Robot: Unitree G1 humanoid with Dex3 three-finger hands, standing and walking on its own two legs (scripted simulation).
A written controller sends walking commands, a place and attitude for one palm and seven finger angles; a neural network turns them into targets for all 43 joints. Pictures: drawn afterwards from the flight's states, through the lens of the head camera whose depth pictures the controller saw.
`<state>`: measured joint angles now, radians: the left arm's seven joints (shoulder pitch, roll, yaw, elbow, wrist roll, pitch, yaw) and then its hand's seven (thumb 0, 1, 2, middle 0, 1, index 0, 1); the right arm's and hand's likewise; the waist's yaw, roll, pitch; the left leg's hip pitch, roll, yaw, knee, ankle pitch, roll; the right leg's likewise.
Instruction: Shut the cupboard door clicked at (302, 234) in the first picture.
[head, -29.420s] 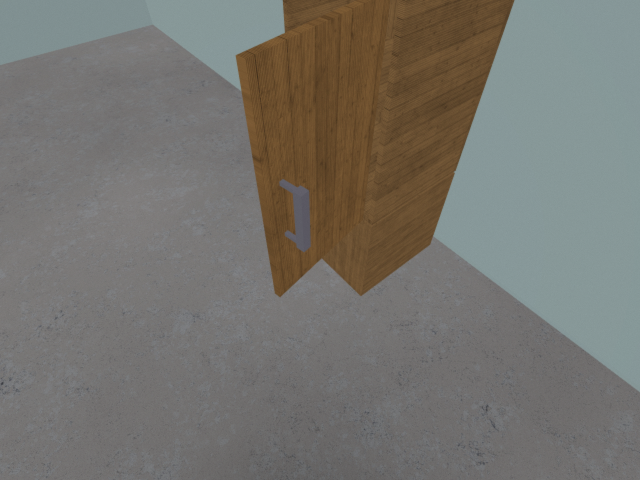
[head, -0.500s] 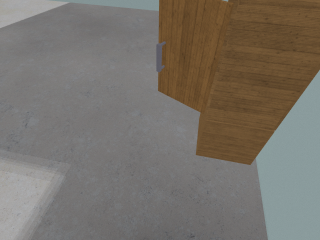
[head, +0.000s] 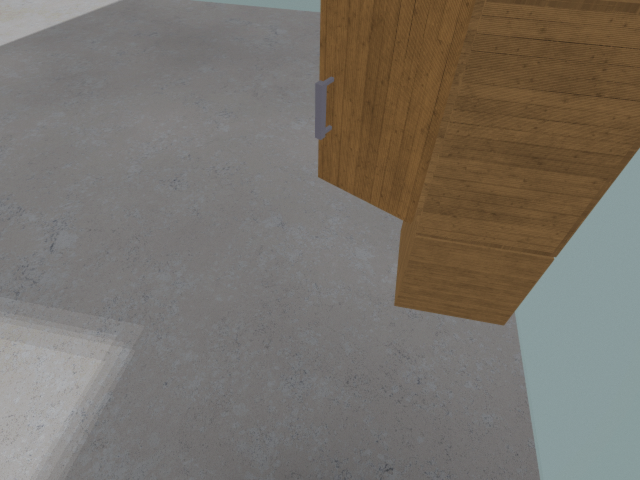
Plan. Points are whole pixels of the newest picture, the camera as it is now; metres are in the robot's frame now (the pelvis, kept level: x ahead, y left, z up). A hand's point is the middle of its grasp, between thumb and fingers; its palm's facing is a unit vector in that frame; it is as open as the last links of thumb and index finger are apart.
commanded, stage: walk to a spot facing it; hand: left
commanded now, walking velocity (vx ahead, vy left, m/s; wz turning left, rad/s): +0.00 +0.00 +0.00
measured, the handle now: (325, 108) +1.01 +0.04 -0.08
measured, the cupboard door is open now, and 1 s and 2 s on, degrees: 64 64 64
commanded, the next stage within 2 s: none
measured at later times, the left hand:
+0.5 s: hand out of the picture +0.03 +0.21 -0.20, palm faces +0.20 -0.95 -0.23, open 7.3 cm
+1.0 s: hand out of the picture +0.02 +0.19 -0.16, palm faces +0.43 -0.84 -0.33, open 7.3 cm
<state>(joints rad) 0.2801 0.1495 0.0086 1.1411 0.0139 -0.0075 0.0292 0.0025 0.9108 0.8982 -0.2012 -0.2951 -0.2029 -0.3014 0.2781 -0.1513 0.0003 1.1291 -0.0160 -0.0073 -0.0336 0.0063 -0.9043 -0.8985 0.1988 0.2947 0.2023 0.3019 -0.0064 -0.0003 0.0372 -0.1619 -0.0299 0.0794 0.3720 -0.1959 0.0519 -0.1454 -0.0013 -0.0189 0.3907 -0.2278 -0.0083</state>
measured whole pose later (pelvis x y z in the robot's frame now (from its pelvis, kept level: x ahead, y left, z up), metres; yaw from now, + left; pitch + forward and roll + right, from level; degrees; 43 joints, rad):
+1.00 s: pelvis +0.03 -0.05 -0.01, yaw +28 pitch +3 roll +1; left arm 0.16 0.25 0.06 0.86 0.03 0.02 0.01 0.00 0.91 0.90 -0.20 -0.30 -0.20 -0.30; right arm 0.23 -0.27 -0.09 0.93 -0.03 0.07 0.00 0.01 -0.90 -0.90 0.20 0.30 0.20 0.30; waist -0.03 0.04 0.05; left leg -0.47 -0.11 -0.18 0.79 -0.41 -0.01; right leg -0.26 0.00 0.04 0.52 -0.35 0.00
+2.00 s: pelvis +0.30 +0.17 +0.00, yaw +65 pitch +1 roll +2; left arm 0.26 0.16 0.06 0.90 0.03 -0.06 0.02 -0.01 0.95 0.90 -0.21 -0.30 -0.21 -0.30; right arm 0.22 -0.21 -0.07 0.96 -0.03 0.03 0.03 0.01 -0.91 -0.90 0.20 0.29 0.20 0.30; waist -0.03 0.00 0.07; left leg -0.58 0.05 0.05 1.08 -0.30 -0.01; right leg -0.18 -0.12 -0.28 0.45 -0.27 -0.02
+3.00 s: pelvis +0.32 +0.30 -0.01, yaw +52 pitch +0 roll -2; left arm 0.16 0.26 0.10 0.92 0.02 0.09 -0.02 0.01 0.91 0.90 -0.20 -0.29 -0.20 -0.30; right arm 0.21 -0.21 -0.03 0.92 -0.04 0.01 -0.04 0.01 -0.90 -0.90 0.20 0.29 0.20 0.30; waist 0.00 -0.01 0.10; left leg -0.23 0.08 0.11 0.52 -0.29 0.01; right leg -0.43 0.00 -0.03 0.97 -0.50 0.04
